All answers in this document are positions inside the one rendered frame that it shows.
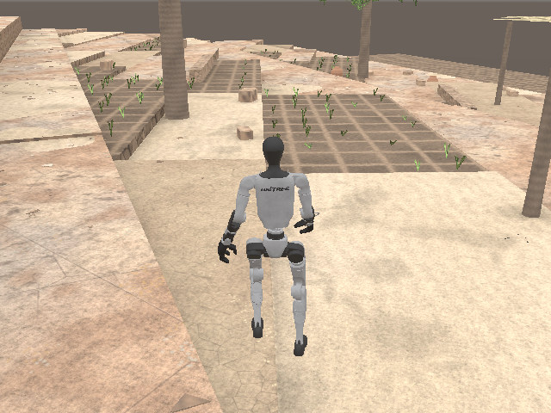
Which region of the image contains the robot right shin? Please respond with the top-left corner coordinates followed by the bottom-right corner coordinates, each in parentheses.
top-left (293, 286), bottom-right (306, 345)

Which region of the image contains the left robot upper arm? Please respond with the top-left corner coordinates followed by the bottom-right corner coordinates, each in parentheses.
top-left (232, 175), bottom-right (257, 224)

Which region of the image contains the left robot hand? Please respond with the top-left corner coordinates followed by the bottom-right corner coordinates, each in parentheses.
top-left (218, 240), bottom-right (237, 263)

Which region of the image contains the robot left forearm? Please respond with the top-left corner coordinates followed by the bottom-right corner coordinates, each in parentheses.
top-left (221, 210), bottom-right (241, 245)

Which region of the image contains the right robot upper arm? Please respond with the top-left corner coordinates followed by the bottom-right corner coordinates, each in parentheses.
top-left (292, 173), bottom-right (313, 219)

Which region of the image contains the right robot hand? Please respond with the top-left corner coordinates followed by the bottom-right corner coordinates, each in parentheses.
top-left (294, 219), bottom-right (313, 234)

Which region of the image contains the left robot foot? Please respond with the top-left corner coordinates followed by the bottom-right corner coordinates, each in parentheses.
top-left (251, 318), bottom-right (263, 338)

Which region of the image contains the robot right forearm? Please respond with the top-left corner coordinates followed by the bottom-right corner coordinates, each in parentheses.
top-left (303, 206), bottom-right (315, 226)

